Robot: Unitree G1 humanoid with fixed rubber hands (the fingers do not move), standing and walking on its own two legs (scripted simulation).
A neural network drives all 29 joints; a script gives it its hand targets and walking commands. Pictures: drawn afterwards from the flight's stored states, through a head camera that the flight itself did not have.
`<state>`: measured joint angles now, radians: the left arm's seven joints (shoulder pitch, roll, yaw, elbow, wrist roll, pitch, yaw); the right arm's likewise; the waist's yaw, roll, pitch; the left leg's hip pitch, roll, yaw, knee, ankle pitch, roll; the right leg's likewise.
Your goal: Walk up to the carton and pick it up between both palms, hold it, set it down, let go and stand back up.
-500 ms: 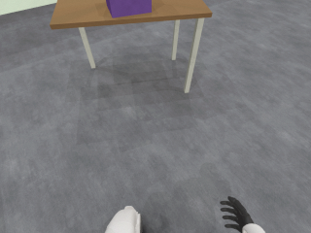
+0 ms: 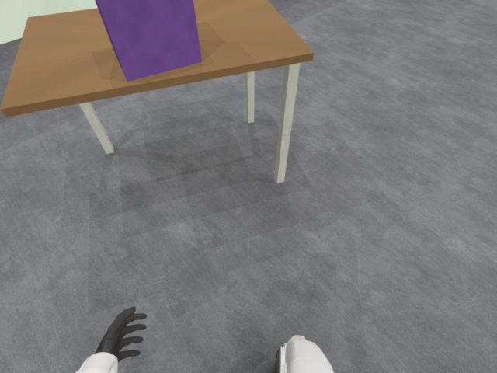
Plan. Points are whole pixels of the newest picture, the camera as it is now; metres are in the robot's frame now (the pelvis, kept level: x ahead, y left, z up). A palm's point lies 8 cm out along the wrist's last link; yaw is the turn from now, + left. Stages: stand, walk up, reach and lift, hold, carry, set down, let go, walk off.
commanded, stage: walk up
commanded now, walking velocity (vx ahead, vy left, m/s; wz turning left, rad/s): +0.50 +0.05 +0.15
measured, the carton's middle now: (145, 10) +1.03 +0.23 +0.10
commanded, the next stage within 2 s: none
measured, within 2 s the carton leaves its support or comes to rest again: neither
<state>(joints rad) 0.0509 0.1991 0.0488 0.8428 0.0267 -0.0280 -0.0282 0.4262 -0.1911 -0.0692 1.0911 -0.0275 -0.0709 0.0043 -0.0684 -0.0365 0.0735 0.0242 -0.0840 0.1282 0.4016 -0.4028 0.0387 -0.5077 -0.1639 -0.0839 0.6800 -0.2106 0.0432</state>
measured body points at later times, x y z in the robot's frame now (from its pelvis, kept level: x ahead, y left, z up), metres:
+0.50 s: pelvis +0.26 +0.05 +0.00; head +0.28 +0.07 +0.45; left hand +0.14 +0.28 -0.15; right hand +0.43 -0.16 -0.12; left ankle +0.37 +0.19 -0.72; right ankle +0.14 -0.12 -0.72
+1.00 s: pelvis +0.48 +0.07 +0.01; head +0.52 +0.08 +0.45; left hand +0.64 +0.29 -0.14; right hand +0.40 -0.15 -0.14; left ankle +0.37 +0.20 -0.72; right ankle +0.60 -0.06 -0.71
